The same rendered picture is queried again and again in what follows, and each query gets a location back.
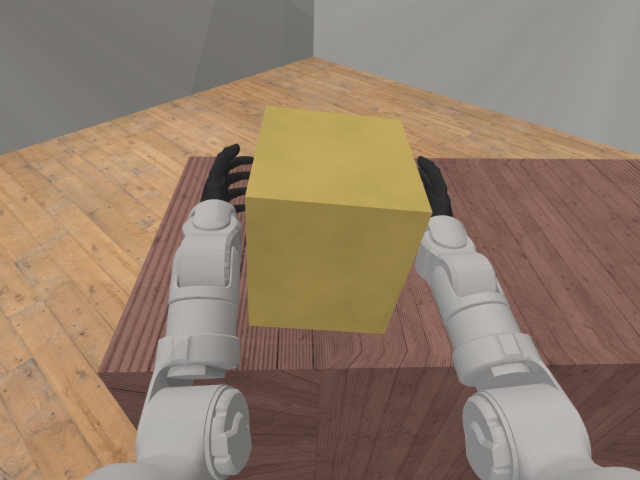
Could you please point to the right robot forearm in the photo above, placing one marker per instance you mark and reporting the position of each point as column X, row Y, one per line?
column 489, row 349

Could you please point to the left robot hand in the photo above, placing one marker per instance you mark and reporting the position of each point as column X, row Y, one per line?
column 216, row 185

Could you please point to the left robot forearm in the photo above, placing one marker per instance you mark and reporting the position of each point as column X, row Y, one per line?
column 200, row 341

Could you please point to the pedestal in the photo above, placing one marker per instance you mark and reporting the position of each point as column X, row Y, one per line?
column 563, row 237

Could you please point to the right robot upper arm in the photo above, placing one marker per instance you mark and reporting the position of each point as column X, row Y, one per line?
column 530, row 432

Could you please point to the right robot hand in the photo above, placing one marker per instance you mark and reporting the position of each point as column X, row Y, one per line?
column 435, row 187

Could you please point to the carton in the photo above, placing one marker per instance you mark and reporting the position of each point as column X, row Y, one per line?
column 335, row 213

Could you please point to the left robot upper arm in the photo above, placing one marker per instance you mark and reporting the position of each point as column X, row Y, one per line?
column 188, row 433

